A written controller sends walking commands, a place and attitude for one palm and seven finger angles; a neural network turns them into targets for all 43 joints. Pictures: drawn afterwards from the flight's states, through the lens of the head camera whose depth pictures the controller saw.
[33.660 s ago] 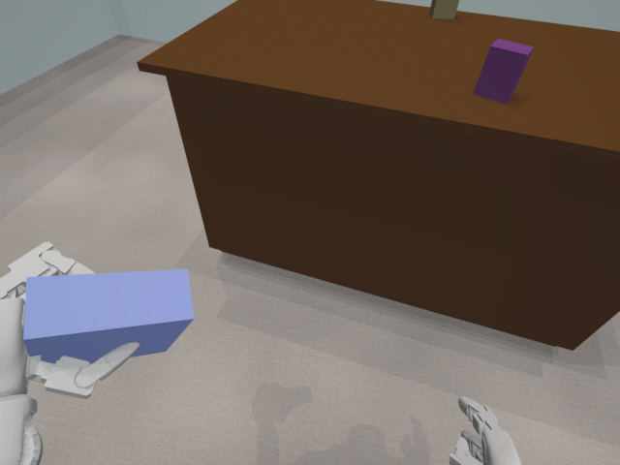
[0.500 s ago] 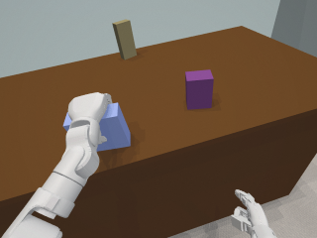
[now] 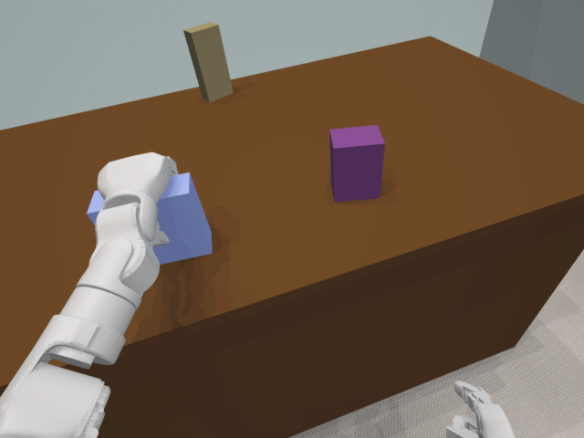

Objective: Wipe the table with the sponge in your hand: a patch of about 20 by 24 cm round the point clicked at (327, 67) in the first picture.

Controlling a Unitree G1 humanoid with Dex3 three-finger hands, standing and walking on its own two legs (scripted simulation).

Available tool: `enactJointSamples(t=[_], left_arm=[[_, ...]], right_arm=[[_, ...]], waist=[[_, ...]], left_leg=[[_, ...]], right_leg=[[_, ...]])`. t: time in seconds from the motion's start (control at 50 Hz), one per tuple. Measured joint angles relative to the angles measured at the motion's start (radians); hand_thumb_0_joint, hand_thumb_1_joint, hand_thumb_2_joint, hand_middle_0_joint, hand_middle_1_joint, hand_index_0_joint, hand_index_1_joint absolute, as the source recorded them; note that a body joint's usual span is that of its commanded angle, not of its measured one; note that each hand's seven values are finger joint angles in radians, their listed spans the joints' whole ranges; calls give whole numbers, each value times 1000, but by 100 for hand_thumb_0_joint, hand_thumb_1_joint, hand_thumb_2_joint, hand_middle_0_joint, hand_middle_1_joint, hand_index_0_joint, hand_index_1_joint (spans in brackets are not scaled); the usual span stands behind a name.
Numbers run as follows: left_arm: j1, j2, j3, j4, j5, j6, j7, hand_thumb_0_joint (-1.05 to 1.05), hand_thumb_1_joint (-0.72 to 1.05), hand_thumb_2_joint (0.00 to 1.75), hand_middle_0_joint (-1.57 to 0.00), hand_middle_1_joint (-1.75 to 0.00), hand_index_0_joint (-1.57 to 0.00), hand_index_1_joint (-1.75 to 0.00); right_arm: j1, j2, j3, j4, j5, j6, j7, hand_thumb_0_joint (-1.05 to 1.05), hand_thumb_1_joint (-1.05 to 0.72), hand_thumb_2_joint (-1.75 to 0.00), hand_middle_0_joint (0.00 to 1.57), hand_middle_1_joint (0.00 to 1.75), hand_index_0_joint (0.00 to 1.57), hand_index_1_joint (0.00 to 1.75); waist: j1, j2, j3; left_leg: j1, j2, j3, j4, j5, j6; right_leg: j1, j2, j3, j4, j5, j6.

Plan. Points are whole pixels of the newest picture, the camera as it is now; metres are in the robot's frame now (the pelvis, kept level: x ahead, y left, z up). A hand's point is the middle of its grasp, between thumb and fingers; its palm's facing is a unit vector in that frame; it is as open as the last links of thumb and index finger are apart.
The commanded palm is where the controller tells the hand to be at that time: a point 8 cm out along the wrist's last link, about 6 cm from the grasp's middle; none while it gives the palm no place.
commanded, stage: wipe forward along the third lane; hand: left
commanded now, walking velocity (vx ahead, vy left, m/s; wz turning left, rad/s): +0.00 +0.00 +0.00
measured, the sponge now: (161, 234) +0.37 +0.24 +0.11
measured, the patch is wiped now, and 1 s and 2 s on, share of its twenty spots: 0.85 0.95 0.95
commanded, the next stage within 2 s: wipe back along the third lane in 0.72 s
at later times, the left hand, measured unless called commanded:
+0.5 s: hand (147, 191) +0.41 +0.26 +0.16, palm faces -0.01 -0.03 -1.00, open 9.2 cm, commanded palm +0.39 +0.26 +0.19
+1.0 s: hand (144, 184) +0.43 +0.27 +0.16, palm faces +0.00 -0.01 -1.00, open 9.2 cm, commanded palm +0.39 +0.26 +0.18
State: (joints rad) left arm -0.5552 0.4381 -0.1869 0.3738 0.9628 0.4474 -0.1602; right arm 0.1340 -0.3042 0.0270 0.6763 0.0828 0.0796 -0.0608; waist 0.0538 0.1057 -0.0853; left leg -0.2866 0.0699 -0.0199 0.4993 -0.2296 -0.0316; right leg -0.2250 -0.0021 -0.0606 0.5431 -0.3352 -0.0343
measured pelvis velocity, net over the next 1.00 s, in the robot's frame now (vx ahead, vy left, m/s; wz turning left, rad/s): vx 0.00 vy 0.04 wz -0.02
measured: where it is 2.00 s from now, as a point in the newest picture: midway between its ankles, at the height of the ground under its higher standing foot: outside the picture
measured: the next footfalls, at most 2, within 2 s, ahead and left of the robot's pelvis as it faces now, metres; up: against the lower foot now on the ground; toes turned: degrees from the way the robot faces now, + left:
none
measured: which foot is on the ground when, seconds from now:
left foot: down 0.00-1.00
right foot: down 0.00-1.00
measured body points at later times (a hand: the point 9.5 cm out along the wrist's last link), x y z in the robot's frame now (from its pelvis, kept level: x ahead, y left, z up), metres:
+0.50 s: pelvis -0.01 +0.02 +0.00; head -0.01 -0.01 +0.45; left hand +0.41 +0.26 +0.22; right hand +0.15 -0.22 -0.11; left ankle +0.02 +0.17 -0.73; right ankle -0.03 -0.09 -0.73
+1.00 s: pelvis +0.00 +0.04 +0.00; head -0.01 +0.01 +0.45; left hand +0.43 +0.27 +0.21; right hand +0.12 -0.22 -0.12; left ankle +0.02 +0.17 -0.73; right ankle -0.03 -0.09 -0.73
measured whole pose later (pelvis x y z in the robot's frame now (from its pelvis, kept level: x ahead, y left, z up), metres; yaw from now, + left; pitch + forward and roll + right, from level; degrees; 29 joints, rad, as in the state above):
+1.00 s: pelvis +0.00 +0.04 +0.00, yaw -1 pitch +5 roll -1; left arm -0.80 0.44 -0.15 0.78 1.01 0.34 -0.05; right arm 0.23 -0.27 0.00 0.69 0.08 0.12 -0.04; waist 0.00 0.08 -0.12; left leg -0.37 0.05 0.01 0.51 -0.22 -0.03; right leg -0.29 -0.02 -0.03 0.49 -0.28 0.01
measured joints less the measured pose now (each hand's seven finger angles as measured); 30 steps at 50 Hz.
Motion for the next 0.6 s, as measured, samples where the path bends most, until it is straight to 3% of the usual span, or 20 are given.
enactJointSamples(t=[0.24, 0.44, 0.6], left_arm=[[-93, -20, -13, 127, 8, -19, 27, -1, -49, 115, -82, -141, -85, -139], [-210, -14, 2, 301, 21, -65, 45, 0, -49, 115, -82, -141, -85, -140], [-226, -18, 11, 339, 36, -81, 71, 0, -49, 115, -82, -142, -85, -140]], right_arm=[[1, 22, 6, 10, 3, 3, -2, 1, -91, -90, 20, 30, 20, 30], [22, 33, 6, 12, 2, 4, -3, 1, -91, -90, 20, 30, 20, 30], [63, 23, -12, 23, 1, 23, 5, 1, -91, -90, 20, 30, 20, 30]], waist=[[-5, -6, -9], [-26, -23, -13], [-35, -27, -23]], left_leg=[[-26, -11, 0, 2, 7, -5], [-54, -17, 5, 6, 12, -7], [-67, -20, 13, 10, 8, -1]], right_leg=[[-21, -11, 1, -8, 13, 14], [-44, -18, 7, -16, 26, 26], [-50, -22, 15, -32, 35, 36]])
